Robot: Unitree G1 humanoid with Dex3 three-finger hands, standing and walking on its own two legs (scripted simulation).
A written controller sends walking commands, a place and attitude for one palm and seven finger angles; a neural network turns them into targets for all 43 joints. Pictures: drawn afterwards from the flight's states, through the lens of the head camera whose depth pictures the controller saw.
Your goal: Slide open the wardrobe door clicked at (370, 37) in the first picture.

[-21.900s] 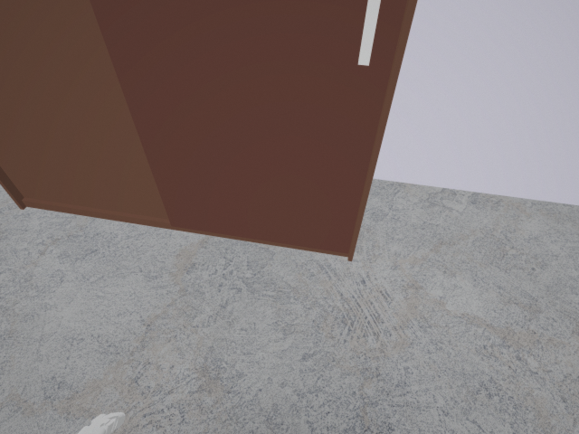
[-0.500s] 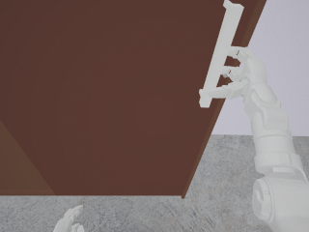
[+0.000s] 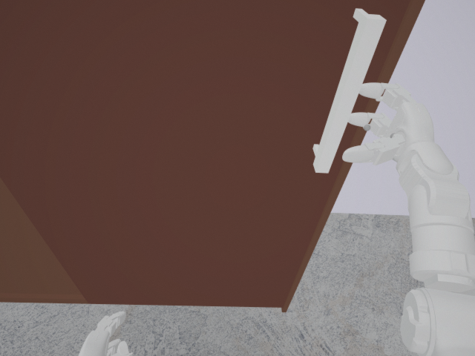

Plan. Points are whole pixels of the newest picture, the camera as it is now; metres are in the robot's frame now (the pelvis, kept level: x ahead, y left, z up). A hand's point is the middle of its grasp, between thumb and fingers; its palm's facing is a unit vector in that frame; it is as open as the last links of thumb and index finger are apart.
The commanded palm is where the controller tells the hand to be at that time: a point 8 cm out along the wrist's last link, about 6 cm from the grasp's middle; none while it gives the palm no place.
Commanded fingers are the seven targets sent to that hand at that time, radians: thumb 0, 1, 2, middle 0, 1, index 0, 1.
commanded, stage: move the hooked fingers beside the handle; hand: right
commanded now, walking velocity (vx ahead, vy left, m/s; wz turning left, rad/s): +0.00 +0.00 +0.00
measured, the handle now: (338, 100) +0.49 -0.13 +0.24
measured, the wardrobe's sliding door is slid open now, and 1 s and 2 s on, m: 0.00 0.00 0.00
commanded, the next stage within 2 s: none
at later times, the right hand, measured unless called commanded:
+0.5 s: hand (375, 126) +0.41 -0.17 +0.24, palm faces -0.02 +1.00 -0.01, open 14.0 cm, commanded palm +0.39 -0.23 +0.24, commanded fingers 0.00 0.50 -0.30 0.30 1.20 0.30 1.20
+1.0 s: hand (384, 130) +0.42 -0.19 +0.23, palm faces -0.03 +1.00 -0.02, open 14.0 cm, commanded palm +0.39 -0.24 +0.23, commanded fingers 0.00 0.50 -0.30 0.30 1.20 0.30 1.20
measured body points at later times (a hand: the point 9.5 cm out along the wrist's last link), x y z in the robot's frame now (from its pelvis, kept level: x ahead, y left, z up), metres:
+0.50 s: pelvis +0.00 -0.01 +0.00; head -0.02 +0.01 +0.45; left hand +0.13 +0.25 -0.10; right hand +0.41 -0.23 +0.24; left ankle -0.04 +0.09 -0.74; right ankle +0.02 -0.11 -0.74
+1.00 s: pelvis +0.00 -0.01 +0.00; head -0.01 +0.00 +0.45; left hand +0.14 +0.25 -0.10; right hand +0.41 -0.24 +0.24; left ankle -0.04 +0.09 -0.74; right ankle +0.02 -0.11 -0.74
